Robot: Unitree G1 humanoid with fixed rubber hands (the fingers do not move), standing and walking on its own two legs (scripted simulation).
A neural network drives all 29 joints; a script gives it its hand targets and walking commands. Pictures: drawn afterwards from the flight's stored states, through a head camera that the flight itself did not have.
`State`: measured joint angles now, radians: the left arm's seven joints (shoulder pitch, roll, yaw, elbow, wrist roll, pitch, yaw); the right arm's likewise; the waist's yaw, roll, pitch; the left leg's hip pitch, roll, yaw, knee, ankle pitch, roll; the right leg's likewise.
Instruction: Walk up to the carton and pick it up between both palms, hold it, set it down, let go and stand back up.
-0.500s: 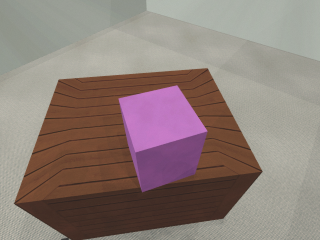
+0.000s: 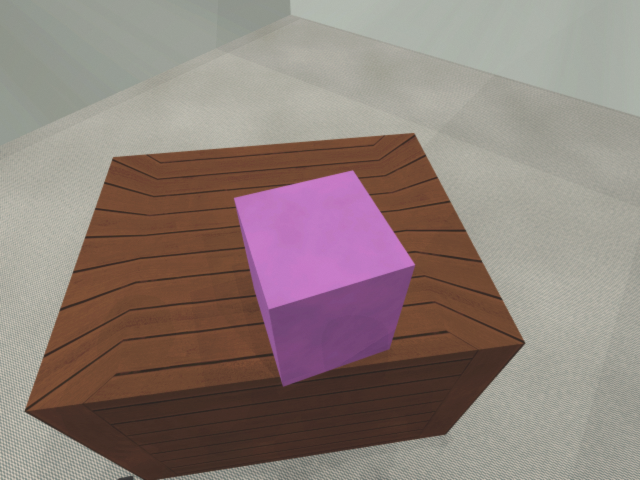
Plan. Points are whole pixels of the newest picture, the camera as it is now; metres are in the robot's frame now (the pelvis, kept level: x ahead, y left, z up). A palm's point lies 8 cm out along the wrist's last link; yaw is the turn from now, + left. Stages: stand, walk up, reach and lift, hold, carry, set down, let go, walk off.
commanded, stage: stand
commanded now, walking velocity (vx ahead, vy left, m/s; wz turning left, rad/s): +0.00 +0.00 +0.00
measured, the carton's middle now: (317, 279) +0.43 +0.03 -0.06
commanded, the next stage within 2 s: walk up in 0.62 s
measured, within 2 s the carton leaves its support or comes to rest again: neither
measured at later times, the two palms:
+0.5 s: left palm out of the picture +0.09 +0.29 -0.11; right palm out of the picture +0.09 -0.30 -0.12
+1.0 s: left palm out of the picture +0.09 +0.29 -0.12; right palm out of the picture +0.10 -0.31 -0.12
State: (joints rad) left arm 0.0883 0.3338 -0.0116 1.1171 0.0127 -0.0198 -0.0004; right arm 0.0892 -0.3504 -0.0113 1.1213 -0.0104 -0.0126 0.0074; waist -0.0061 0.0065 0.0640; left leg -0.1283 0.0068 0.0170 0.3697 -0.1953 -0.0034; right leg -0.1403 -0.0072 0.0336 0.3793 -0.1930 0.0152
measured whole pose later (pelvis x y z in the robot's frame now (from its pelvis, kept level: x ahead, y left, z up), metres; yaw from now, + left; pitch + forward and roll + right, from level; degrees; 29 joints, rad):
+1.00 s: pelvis +0.03 -0.01 -0.01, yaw +2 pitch -3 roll +1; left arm 0.14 0.36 0.04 1.05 0.03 0.01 -0.02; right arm 0.16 -0.36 -0.02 1.06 -0.02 -0.02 0.00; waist 0.00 -0.01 0.04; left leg -0.13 0.00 -0.02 0.46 -0.28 -0.02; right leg -0.14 -0.01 0.00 0.50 -0.31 0.00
